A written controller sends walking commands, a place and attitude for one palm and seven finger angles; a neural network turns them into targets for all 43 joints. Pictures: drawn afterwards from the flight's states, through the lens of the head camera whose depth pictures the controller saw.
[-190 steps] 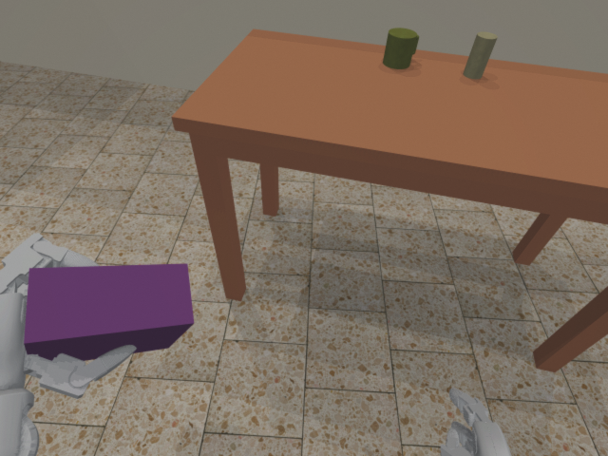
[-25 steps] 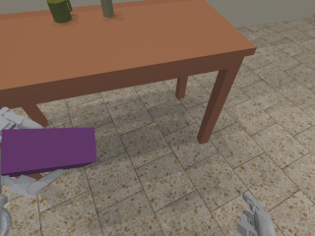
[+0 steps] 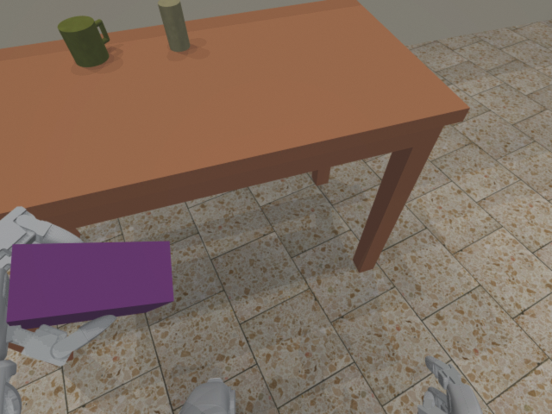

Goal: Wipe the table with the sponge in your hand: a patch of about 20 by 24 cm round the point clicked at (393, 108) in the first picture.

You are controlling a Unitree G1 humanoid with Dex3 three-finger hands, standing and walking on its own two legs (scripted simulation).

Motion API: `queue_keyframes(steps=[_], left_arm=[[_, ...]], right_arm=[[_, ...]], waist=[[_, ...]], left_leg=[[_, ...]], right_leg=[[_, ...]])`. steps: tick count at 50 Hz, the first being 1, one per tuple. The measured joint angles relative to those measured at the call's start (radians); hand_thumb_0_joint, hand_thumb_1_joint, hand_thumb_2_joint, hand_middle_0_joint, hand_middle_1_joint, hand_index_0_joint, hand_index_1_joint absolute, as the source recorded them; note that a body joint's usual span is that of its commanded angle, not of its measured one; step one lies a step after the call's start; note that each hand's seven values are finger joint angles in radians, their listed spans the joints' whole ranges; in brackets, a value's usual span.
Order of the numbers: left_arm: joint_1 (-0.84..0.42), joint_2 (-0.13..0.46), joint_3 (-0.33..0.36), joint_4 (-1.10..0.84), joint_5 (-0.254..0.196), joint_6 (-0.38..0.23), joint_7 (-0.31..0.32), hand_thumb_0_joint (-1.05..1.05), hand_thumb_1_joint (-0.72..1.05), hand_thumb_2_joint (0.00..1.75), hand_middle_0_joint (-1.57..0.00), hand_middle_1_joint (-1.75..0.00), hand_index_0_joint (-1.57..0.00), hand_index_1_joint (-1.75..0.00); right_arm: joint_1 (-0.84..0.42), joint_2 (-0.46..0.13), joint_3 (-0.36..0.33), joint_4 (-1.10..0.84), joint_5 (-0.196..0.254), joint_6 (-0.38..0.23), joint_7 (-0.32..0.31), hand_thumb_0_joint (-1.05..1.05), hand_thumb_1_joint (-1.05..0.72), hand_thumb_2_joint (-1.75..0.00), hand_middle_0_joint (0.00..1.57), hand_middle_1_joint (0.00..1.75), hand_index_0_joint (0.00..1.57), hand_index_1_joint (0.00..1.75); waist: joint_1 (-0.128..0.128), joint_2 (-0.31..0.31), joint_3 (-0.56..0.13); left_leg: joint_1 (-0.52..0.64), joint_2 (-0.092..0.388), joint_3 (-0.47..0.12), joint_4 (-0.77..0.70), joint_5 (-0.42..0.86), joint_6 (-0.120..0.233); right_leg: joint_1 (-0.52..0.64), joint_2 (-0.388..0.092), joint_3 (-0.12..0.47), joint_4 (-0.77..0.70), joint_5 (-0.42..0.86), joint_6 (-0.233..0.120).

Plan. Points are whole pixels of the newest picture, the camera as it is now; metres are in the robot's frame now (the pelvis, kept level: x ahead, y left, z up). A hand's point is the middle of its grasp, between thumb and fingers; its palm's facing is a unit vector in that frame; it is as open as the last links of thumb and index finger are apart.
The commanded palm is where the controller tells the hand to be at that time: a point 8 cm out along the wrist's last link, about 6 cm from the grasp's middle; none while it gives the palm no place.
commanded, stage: take the last steps up to it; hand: left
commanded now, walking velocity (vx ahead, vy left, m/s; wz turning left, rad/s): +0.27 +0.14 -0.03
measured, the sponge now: (116, 283) +0.23 +0.19 +0.13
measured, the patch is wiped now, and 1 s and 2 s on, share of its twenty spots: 0.00 0.00 0.00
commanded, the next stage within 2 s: come to a stop and stand still in 0.74 s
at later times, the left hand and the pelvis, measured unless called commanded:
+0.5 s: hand (61, 204) +0.31 +0.26 +0.17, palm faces +0.41 -0.78 -0.48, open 10.5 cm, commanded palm +0.26 +0.30 +0.18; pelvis +0.09 +0.03 -0.01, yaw -2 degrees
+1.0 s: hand (65, 162) +0.37 +0.29 +0.17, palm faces +0.37 -0.83 -0.41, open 10.5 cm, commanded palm +0.32 +0.33 +0.18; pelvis +0.14 +0.06 -0.01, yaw -3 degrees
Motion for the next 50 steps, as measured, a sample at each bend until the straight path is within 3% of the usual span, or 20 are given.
queue_keyframes(steps=[5,6,9,12,16,21,23,25,27,29,31,34,40,43,45,50], left_arm=[[0.021,0.039,0.019,-0.095,0.001,-0.015,0.015,-0.01,-0.52,1.01,-0.68,-1.36,-0.68,-1.37],[0.009,0.05,0.03,-0.101,-0.001,-0.022,0.019,-0.01,-0.52,1.01,-0.68,-1.36,-0.68,-1.37],[-0.083,0.086,0.051,-0.028,-0.006,-0.028,0.019,-0.01,-0.52,1.01,-0.68,-1.36,-0.68,-1.37],[-0.118,0.078,0.059,0.017,-0.012,0.005,0.01,-0.01,-0.52,1.01,-0.68,-1.36,-0.68,-1.37],[-0.062,0.037,0.037,-0.035,-0.022,0.02,0.005,-0.01,-0.52,1.01,-0.68,-1.36,-0.68,-1.37],[-0.011,0.047,0.018,-0.049,-0.022,0.024,0.002,-0.01,-0.52,1.01,-0.68,-1.36,-0.68,-1.37],[-0.029,0.038,0.013,-0.015,-0.015,0.031,0.002,-0.01,-0.52,1.01,-0.68,-1.36,-0.68,-1.36],[-0.055,0.019,0.003,0.031,-0.018,0.042,0.002,-0.01,-0.52,1.01,-0.68,-1.36,-0.68,-1.36],[-0.076,-0.004,-0.004,0.068,-0.02,0.053,0.006,-0.01,-0.52,1.01,-0.68,-1.36,-0.68,-1.36],[-0.08,-0.021,-0.01,0.088,-0.015,0.052,0.009,-0.01,-0.52,1.01,-0.68,-1.36,-0.68,-1.36],[-0.068,-0.024,-0.015,0.082,-0.009,0.045,0.011,-0.01,-0.52,1.01,-0.68,-1.36,-0.68,-1.36],[-0.029,-0.007,-0.021,0.028,-0.006,0.032,0.009,-0.01,-0.52,1.01,-0.68,-1.36,-0.68,-1.36],[0.023,0.05,0.007,-0.093,-0.014,0.009,0.015,-0.01,-0.52,1.01,-0.68,-1.36,-0.69,-1.36],[-0.037,0.082,0.036,-0.039,-0.018,-0.004,0.019,-0.01,-0.52,1.01,-0.68,-1.36,-0.69,-1.36],[-0.07,0.078,0.042,0.01,-0.019,0.014,0.017,-0.01,-0.52,1.01,-0.68,-1.36,-0.69,-1.36],[-0.059,0.031,0.019,-0.015,-0.03,0.064,0.014,-0.01,-0.52,1.01,-0.68,-1.36,-0.69,-1.36]], right_arm=[[0.01,-0.019,-0.023,-0.06,0.001,-0.017,-0.015,0.01,-0.91,-0.9,0.2,0.3,0.2,0.3],[0.005,-0.019,-0.03,-0.069,0.003,-0.022,-0.02,0.01,-0.91,-0.9,0.2,0.3,0.2,0.3],[-0.032,0.032,-0.03,-0.057,0.013,-0.027,-0.024,0.01,-0.91,-0.9,0.2,0.3,0.2,0.3],[-0.043,0.081,0.003,-0.048,0.02,-0.033,-0.013,0.01,-0.91,-0.9,0.2,0.3,0.2,0.3],[-0.019,0.12,0.045,-0.046,0.018,-0.057,-0.003,0.01,-0.9,-0.9,0.2,0.3,0.2,0.3],[0.028,0.131,0.074,-0.028,0.012,-0.056,-0.019,0.01,-0.9,-0.9,0.21,0.3,0.2,0.3],[0.033,0.114,0.073,-0.012,0.011,-0.041,-0.024,0.01,-0.9,-0.9,0.21,0.3,0.2,0.3],[0.027,0.094,0.066,0.02,0.01,-0.024,-0.021,0.01,-0.9,-0.9,0.21,0.3,0.21,0.3],[0.02,0.07,0.062,0.042,0.01,-0.01,-0.015,0.01,-0.9,-0.9,0.21,0.3,0.21,0.3],[0.013,0.046,0.056,0.044,0.007,-0.001,-0.014,0.01,-0.9,-0.9,0.21,0.3,0.2,0.3],[0.007,0.027,0.045,0.032,0.005,0.004,-0.015,0.01,-0.9,-0.9,0.21,0.3,0.2,0.3],[0.005,0.005,0.021,-0.009,0.002,0.005,-0.015,0.01,-0.9,-0.9,0.2,0.3,0.2,0.3],[0.017,-0.029,-0.022,-0.078,0.007,0.0,-0.029,0.01,-0.91,-0.9,0.2,0.3,0.2,0.3],[-0.003,0.013,-0.027,-0.066,0.015,-0.002,-0.039,0.01,-0.91,-0.9,0.2,0.3,0.2,0.3],[-0.009,0.041,-0.009,-0.056,0.016,-0.006,-0.034,0.01,-0.91,-0.9,0.2,0.3,0.2,0.3],[0.001,0.102,0.055,-0.06,0.011,-0.033,-0.007,0.01,-0.91,-0.9,0.2,0.3,0.2,0.3]], waist=[[0.011,-0.024,-0.002],[0.011,-0.021,-0.005],[0.005,-0.044,-0.004],[-0.005,-0.035,-0.027],[-0.003,-0.007,-0.041],[0.022,0.028,-0.053],[0.031,0.058,-0.053],[0.041,0.06,-0.055],[0.041,0.045,-0.051],[0.028,0.032,-0.045],[0.01,0.014,-0.037],[-0.009,-0.011,-0.024],[-0.006,-0.014,-0.022],[0.003,-0.043,-0.025],[-0.002,-0.032,-0.035],[0.002,-0.008,-0.031]], left_leg=[[0.144,-0.021,0.067,-0.344,0.118,0.012],[0.154,-0.02,0.073,-0.354,0.204,0.022],[0.138,-0.025,0.084,-0.251,0.128,0.04],[0.147,-0.018,0.08,-0.263,0.098,0.043],[0.172,-0.014,0.081,-0.31,0.108,0.039],[0.186,-0.018,0.072,-0.297,0.081,0.022],[0.171,-0.01,0.056,-0.229,0.008,0.02],[0.127,-0.035,0.019,-0.07,-0.088,0.012],[0.073,-0.062,-0.013,0.107,-0.108,0.0],[0.037,-0.064,-0.024,0.185,-0.091,-0.009],[0.032,-0.053,-0.018,0.139,-0.066,-0.011],[0.067,-0.037,0.007,-0.047,-0.027,-0.007],[0.213,-0.035,0.048,-0.38,0.147,0.012],[0.197,-0.042,0.065,-0.303,0.111,0.024],[0.196,-0.033,0.055,-0.298,0.089,0.025],[0.213,-0.014,0.043,-0.331,0.106,0.01]], right_leg=[[0.024,-0.021,0.032,0.076,-0.074,0.044],[0.002,-0.026,0.041,0.148,-0.103,0.041],[-0.123,0.001,0.118,0.485,-0.234,0.025],[-0.228,0.026,0.103,0.62,-0.208,0.029],[-0.251,0.03,0.056,0.469,-0.138,0.034],[-0.125,0.055,0.014,0.132,-0.088,0.034],[-0.102,0.068,0.002,0.096,0.017,-0.016],[-0.098,0.06,0.006,0.113,0.001,-0.046],[-0.075,0.046,0.016,0.091,-0.008,-0.051],[-0.046,0.037,0.017,0.045,0.008,-0.04],[-0.022,0.028,0.018,0.004,0.024,-0.035],[-0.003,0.017,0.022,-0.025,0.032,-0.026],[-0.013,0.022,0.039,0.078,-0.044,0.011],[-0.094,0.029,0.096,0.309,-0.195,0.015],[-0.143,0.055,0.1,0.415,-0.212,0.021],[-0.148,0.08,0.078,0.28,-0.12,0.035]])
